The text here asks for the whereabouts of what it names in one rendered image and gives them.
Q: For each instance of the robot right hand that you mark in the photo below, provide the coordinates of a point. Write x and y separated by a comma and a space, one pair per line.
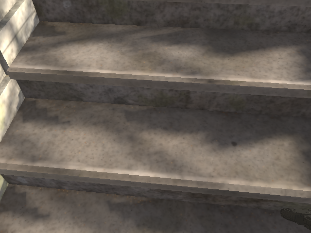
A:
299, 216

